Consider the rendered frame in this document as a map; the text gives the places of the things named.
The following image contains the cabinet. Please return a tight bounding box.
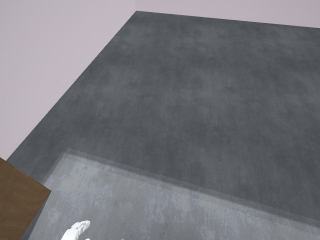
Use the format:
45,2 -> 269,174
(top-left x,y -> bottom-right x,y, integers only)
0,157 -> 51,240

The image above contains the robot left hand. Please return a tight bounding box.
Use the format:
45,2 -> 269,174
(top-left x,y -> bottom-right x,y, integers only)
61,220 -> 90,240

